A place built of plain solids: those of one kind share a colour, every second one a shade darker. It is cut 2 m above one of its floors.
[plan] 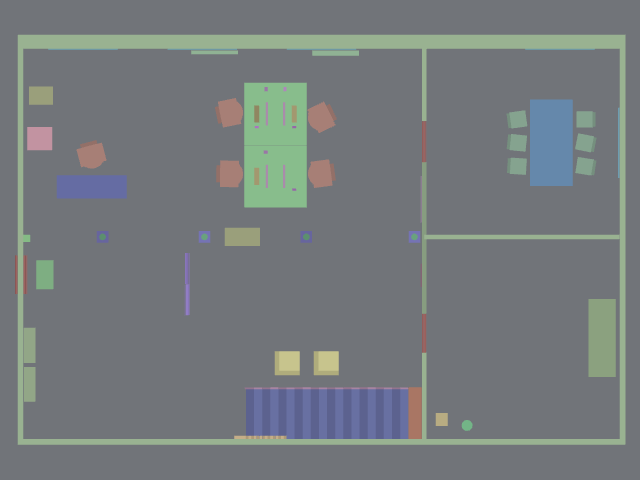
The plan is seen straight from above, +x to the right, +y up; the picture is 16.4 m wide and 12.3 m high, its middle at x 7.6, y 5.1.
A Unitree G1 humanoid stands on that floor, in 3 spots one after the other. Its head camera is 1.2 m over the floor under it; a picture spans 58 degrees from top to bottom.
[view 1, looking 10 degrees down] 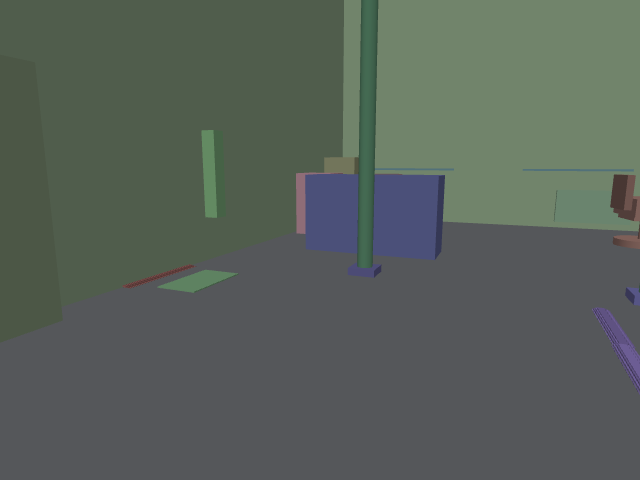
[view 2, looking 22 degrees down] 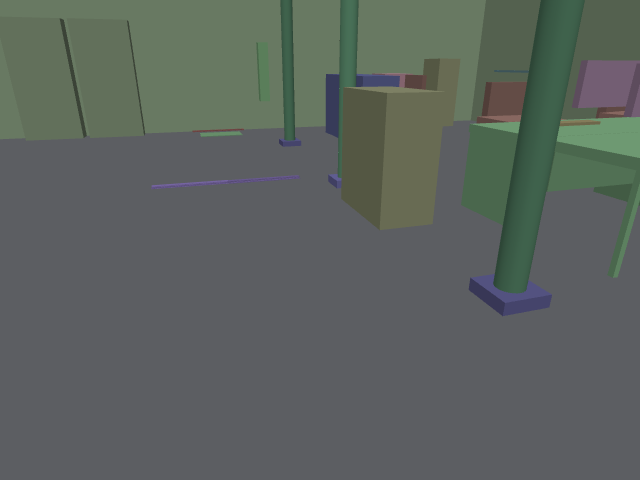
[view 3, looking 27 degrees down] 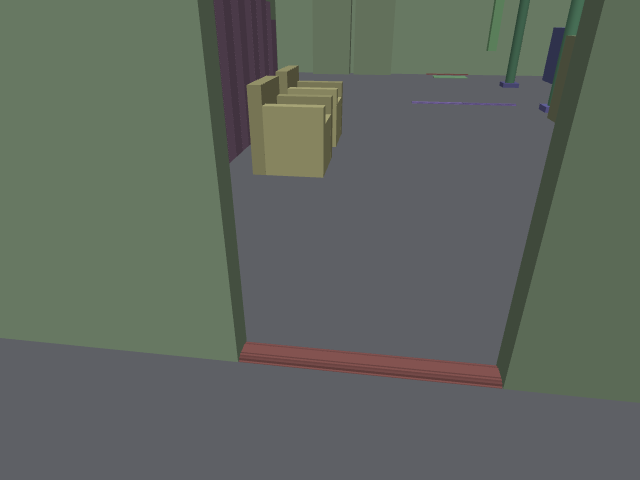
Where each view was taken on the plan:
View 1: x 3.40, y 0.68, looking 113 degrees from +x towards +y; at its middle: reception_counter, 6.05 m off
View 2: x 8.96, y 3.57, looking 163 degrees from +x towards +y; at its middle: ground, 3.20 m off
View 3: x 11.57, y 2.71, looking -172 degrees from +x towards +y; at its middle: ground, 2.64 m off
